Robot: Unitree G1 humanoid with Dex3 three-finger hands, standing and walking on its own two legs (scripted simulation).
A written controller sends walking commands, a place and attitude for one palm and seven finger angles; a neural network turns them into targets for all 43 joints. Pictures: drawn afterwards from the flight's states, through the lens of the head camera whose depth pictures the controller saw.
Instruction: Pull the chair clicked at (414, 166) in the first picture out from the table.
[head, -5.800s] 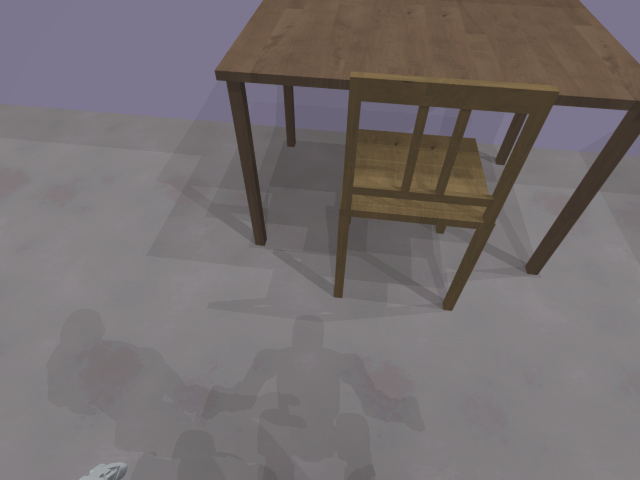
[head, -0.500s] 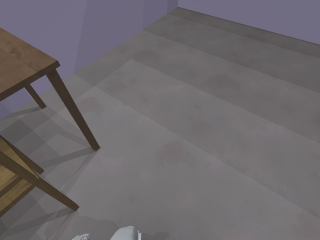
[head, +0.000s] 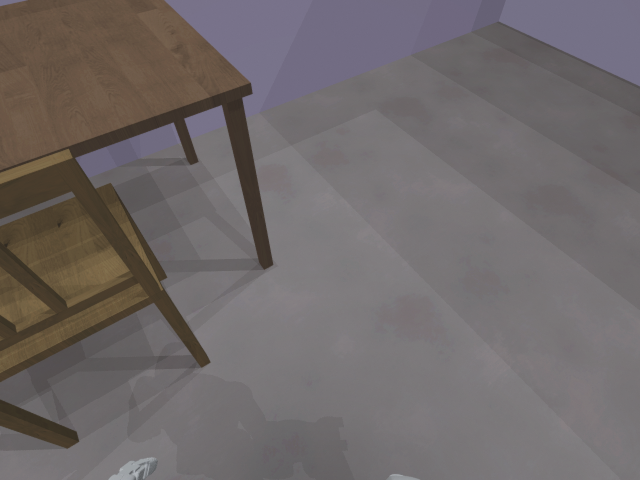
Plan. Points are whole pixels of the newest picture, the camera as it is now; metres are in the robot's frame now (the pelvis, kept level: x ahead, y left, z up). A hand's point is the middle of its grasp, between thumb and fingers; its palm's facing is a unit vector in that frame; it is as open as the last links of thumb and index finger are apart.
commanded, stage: turn to face it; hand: left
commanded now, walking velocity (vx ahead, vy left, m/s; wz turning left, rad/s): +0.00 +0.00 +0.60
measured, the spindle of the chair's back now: out of the picture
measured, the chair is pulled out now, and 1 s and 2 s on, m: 0.00 0.00 0.00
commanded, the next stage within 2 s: take the last steps up to it in 1.10 s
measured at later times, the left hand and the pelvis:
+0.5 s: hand out of the picture -0.04 +0.23 -0.18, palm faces +0.38 -0.89 -0.25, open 7.4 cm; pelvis -0.01 +0.01 -0.01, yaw +20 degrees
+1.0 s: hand out of the picture -0.01 +0.22 -0.14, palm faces +0.57 -0.76 -0.30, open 7.4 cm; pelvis +0.01 -0.01 +0.00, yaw +36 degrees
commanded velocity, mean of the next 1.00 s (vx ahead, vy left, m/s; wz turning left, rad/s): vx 0.00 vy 0.00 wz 0.53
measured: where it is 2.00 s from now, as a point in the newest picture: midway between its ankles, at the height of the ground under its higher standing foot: outside the picture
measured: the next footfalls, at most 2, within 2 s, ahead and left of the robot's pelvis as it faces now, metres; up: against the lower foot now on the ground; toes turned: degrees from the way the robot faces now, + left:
right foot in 0.04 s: +0.06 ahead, -0.13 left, +0.00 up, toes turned +0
left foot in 0.48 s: -0.02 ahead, +0.13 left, +0.00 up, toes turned +24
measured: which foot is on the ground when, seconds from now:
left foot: down 0.00-0.04, up 0.06-0.46, down 0.48-0.92, up 0.94-1.00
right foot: up 0.00-0.02, down 0.04-0.46, up 0.48-0.90, down 0.92-1.00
